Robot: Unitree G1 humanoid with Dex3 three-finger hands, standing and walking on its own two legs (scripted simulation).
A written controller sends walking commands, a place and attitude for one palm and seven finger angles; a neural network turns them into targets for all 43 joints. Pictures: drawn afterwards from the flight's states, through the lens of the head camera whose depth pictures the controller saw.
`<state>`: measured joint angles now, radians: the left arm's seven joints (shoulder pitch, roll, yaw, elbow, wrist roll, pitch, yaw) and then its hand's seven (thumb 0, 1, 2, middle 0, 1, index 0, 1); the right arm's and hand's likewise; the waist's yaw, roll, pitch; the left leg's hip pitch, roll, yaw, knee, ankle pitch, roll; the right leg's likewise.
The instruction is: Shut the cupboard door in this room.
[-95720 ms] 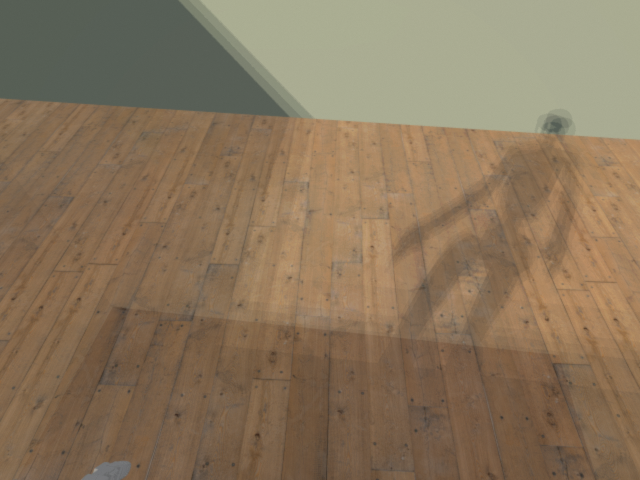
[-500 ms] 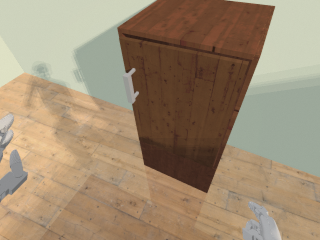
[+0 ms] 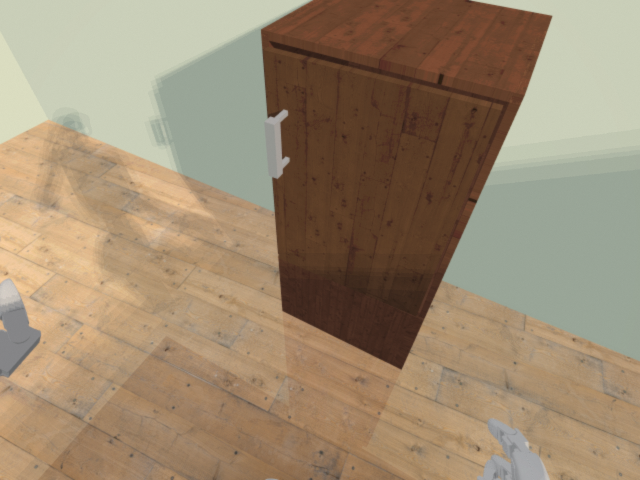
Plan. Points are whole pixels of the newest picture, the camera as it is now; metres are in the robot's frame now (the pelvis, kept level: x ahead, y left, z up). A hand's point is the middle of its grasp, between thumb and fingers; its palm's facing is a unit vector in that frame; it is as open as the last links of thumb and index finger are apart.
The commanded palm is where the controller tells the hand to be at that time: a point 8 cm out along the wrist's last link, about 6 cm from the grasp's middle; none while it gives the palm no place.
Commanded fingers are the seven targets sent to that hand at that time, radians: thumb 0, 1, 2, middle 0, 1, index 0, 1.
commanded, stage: step back with the hand held close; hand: left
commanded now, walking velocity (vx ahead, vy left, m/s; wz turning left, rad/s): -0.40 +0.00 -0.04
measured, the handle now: (279, 144) +0.72 +0.13 +0.02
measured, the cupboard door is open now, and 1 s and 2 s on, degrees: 1 1 1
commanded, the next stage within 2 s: stop stepping back and stand still in 0.78 s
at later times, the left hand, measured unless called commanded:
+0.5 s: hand out of the picture +0.15 +0.27 +0.17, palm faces +0.47 -0.78 -0.41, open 7.4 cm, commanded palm +0.08 +0.31 +0.19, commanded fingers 0.00 0.90 0.90 -0.20 -0.30 -0.20 -0.30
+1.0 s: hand out of the picture +0.06 +0.25 +0.18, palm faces +0.30 -0.81 -0.51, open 7.4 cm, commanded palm +0.02 +0.30 +0.19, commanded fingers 0.00 0.90 0.90 -0.20 -0.30 -0.20 -0.30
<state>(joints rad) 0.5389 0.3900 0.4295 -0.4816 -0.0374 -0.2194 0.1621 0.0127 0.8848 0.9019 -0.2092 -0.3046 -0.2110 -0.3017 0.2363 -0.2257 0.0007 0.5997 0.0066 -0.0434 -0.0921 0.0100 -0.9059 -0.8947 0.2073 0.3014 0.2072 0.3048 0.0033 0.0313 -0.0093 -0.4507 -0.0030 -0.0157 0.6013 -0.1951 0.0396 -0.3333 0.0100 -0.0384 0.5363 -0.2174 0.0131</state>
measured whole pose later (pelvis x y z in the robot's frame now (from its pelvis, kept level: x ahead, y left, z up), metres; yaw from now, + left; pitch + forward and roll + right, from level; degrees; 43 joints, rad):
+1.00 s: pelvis -0.14 +0.00 +0.00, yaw -3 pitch +0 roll -2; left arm 0.66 0.52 0.45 -0.56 -0.06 -0.23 0.13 0.01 0.88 0.90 -0.22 -0.31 -0.22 -0.30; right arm 0.24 -0.21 -0.01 0.61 0.00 -0.03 -0.08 0.01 -0.91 -0.89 0.21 0.30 0.21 0.31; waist -0.04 -0.01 -0.08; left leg -0.52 0.03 0.00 0.69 -0.27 -0.03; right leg -0.20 0.06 0.04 0.54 -0.35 -0.01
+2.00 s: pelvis -0.17 +0.05 -0.01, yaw -1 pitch -1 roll +0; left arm 0.23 0.19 0.03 0.60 0.02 0.07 0.01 0.01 0.91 0.90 -0.19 -0.30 -0.19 -0.30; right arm 0.20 -0.24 0.00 0.81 -0.03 0.01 -0.01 0.01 -0.91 -0.89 0.21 0.30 0.21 0.30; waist -0.05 0.02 0.02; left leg -0.36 -0.01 0.02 0.66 -0.29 0.01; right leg -0.26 0.02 -0.08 0.65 -0.39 -0.05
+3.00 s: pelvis -0.18 +0.07 +0.01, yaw -2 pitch -2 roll +0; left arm 0.36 0.10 0.01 1.15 0.01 0.00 0.03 0.00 0.91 0.90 -0.20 -0.30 -0.20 -0.30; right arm 0.36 -0.10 0.00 1.13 -0.02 0.01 -0.05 0.00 -0.91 -0.89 0.20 0.30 0.20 0.30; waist -0.02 0.00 0.01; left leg -0.23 -0.01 0.05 0.43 -0.17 0.04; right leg -0.14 0.02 -0.05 0.41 -0.25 -0.03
